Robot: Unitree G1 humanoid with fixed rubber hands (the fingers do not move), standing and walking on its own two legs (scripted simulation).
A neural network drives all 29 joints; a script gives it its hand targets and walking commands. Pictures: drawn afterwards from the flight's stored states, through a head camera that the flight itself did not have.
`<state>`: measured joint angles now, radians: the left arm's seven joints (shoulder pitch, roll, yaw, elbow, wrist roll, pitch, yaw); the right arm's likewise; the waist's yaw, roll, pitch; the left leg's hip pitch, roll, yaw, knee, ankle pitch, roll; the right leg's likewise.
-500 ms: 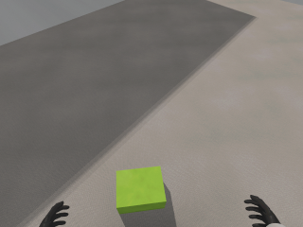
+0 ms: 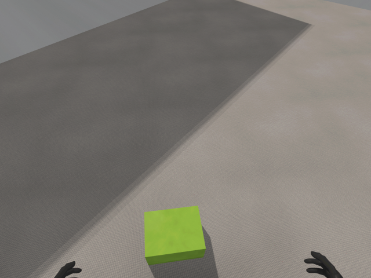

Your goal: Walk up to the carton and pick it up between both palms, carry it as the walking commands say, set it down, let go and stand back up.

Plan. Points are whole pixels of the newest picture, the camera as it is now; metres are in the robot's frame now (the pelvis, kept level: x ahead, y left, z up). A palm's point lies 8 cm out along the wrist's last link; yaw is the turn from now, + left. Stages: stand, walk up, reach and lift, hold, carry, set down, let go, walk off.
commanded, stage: stand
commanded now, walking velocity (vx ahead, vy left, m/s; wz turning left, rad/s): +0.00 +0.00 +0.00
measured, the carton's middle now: (173, 234) +0.44 +0.06 -0.70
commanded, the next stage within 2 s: none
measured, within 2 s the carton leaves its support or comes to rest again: neither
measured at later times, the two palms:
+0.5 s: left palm out of the picture +0.08 +0.31 -0.10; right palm out of the picture +0.08 -0.31 -0.09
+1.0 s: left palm out of the picture +0.07 +0.31 -0.11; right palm out of the picture +0.08 -0.31 -0.09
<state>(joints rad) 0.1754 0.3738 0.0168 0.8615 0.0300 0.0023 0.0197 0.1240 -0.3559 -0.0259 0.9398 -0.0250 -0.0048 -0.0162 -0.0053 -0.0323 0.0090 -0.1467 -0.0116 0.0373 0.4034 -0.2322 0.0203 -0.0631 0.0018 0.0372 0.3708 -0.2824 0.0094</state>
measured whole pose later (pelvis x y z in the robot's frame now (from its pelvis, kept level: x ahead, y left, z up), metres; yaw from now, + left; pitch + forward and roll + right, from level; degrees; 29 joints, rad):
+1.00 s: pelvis -0.02 +0.00 +0.00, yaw +0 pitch -2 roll +0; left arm 0.14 0.40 -0.01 1.01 0.02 -0.01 0.01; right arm 0.09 -0.39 -0.01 1.07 -0.01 -0.02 -0.01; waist 0.00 -0.02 0.02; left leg -0.13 -0.02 0.03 0.34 -0.17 0.03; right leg -0.05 0.00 0.03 0.31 -0.22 0.01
